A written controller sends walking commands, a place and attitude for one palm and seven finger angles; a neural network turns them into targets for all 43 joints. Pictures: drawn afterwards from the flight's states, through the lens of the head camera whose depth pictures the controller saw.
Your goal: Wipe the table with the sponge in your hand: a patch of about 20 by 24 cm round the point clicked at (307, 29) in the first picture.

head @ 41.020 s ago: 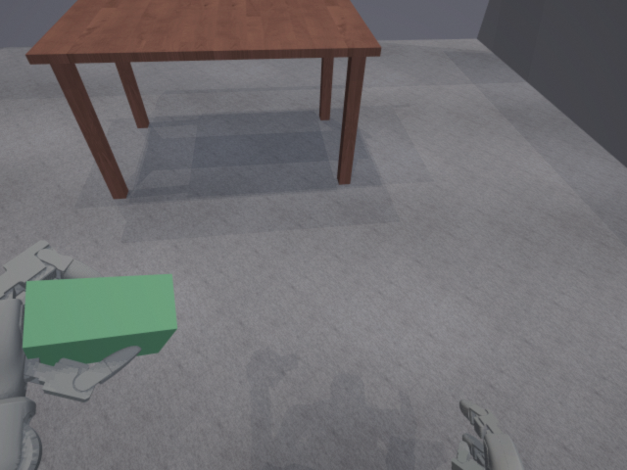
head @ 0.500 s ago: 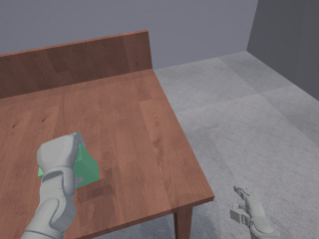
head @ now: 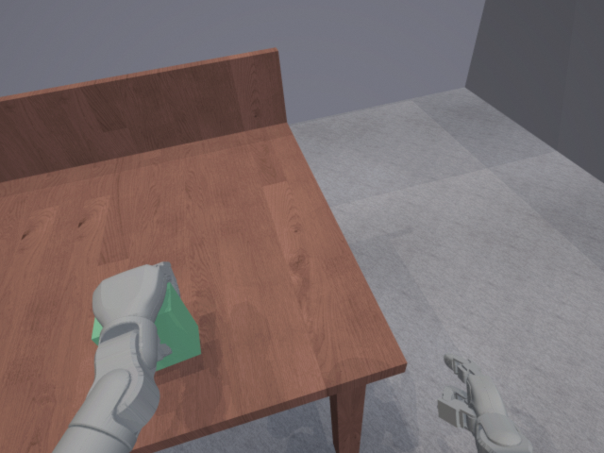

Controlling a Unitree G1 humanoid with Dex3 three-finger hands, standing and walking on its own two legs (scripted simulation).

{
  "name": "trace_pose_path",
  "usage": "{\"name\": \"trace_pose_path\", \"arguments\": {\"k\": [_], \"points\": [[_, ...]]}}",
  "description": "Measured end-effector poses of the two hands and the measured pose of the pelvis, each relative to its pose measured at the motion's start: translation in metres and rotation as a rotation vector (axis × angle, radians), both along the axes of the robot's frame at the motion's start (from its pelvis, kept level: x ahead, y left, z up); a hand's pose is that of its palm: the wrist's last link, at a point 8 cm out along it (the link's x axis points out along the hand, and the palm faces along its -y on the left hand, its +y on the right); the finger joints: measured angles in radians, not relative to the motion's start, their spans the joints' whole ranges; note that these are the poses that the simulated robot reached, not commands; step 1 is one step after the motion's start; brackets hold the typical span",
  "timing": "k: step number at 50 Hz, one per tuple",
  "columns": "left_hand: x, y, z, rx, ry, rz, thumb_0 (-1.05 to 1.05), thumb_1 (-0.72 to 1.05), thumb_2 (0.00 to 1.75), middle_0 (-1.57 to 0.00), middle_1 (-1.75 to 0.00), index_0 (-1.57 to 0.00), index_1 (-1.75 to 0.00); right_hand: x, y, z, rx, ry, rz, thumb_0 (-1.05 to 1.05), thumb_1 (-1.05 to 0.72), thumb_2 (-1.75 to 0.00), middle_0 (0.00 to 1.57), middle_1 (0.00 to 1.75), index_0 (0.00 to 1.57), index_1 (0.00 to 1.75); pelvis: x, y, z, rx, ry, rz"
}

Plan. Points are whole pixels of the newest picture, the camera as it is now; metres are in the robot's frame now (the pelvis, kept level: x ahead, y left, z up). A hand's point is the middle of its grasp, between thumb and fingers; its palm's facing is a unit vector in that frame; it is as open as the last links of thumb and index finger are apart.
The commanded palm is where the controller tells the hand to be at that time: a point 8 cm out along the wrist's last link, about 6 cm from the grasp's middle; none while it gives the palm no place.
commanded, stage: lower the sponge onto the table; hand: left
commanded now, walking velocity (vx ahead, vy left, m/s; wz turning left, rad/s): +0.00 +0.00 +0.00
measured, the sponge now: (156, 338) +0.26 +0.27 +0.00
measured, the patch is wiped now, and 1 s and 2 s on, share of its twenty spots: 0.00 0.00 0.15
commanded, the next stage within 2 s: wipe forward along the first lane in 1.28 s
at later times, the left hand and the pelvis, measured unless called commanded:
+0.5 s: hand (167, 345) +0.24 +0.24 +0.01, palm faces -0.13 -0.16 -0.98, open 9.6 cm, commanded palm +0.23 +0.24 +0.09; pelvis +0.00 -0.01 +0.00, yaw +0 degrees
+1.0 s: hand (171, 341) +0.25 +0.24 +0.01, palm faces -0.08 -0.11 -0.99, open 9.6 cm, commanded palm +0.23 +0.23 +0.06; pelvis +0.00 -0.01 -0.01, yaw +0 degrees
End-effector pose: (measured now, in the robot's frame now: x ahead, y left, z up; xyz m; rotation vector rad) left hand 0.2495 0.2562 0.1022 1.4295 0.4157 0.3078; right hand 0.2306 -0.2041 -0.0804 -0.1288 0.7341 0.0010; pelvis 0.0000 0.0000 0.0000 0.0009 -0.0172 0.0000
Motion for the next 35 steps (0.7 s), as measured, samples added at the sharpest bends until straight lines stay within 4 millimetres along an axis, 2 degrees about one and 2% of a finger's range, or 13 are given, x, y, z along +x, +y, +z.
{"name": "trace_pose_path", "arguments": {"k": [4, 8, 11, 15, 19, 25, 30, 35], "points": [[-0.005, -0.017, -0.019, -0.048, 0.068, -0.08, 0.0, -0.47, 1.06, -0.78, -1.39, -0.79, -1.39, 0.0, -0.005, 0.0, -0.021, 0.001, 0.001, 0.01, -0.9, -0.9, 0.2, 0.3, 0.2, 0.3, 0.002, 0.0, -0.001, 0.0, 0.005, 0.001], [-0.007, -0.03, -0.021, -0.038, 0.028, -0.177, 0.0, -0.47, 1.06, -0.79, -1.38, -0.79, -1.39, -0.001, -0.01, 0.001, -0.05, -0.002, -0.003, 0.01, -0.9, -0.9, 0.2, 0.3, 0.2, 0.3, 0.005, -0.001, -0.002, -0.001, 0.002, -0.007], [-0.007, -0.028, -0.014, 0.003, -0.035, -0.181, 0.0, -0.47, 1.06, -0.79, -1.38, -0.79, -1.39, 0.0, -0.012, 0.001, -0.051, 0.0, -0.01, 0.01, -0.9, -0.9, 0.2, 0.3, 0.2, 0.3, 0.006, -0.003, -0.002, -0.002, 0.0, -0.016], [-0.007, -0.012, -0.006, 0.033, -0.081, -0.082, 0.0, -0.47, 1.06, -0.79, -1.38, -0.79, -1.39, 0.002, -0.013, 0.001, -0.027, 0.0, -0.018, 0.01, -0.9, -0.9, 0.2, 0.3, 0.2, 0.3, 0.007, -0.004, -0.002, -0.001, -0.001, -0.019], [-0.012, -0.002, -0.012, 0.011, -0.028, 0.016, 0.0, -0.47, 1.06, -0.78, -1.39, -0.79, -1.39, 0.007, -0.013, 0.002, -0.013, -0.006, -0.015, 0.01, -0.9, -0.9, 0.2, 0.3, 0.2, 0.3, 0.007, -0.005, -0.002, 0.0, 0.001, -0.007], [-0.017, -0.017, -0.035, -0.04, 0.085, -0.059, 0.0, -0.47, 1.06, -0.78, -1.39, -0.79, -1.39, 0.013, -0.012, 0.006, -0.038, -0.029, 0.007, 0.01, -0.9, -0.9, 0.2, 0.3, 0.2, 0.3, 0.005, -0.006, -0.003, -0.001, 0.004, 0.006], [-0.012, -0.032, -0.028, 0.001, 0.01, -0.175, 0.0, -0.47, 1.06, -0.78, -1.38, -0.79, -1.39, 0.011, -0.01, 0.003, -0.043, -0.033, 0.006, 0.01, -0.9, -0.9, 0.2, 0.3, 0.2, 0.3, 0.004, -0.006, -0.004, -0.002, 0.008, -0.004], [-0.003, -0.028, -0.022, 0.026, -0.049, -0.121, 0.0, -0.47, 1.06, -0.78, -1.38, -0.79, -1.39, 0.002, -0.009, -0.003, -0.009, -0.001, -0.009, 0.01, -0.9, -0.9, 0.2, 0.3, 0.2, 0.3, 0.004, -0.007, -0.004, 0.001, 0.016, -0.012]]}}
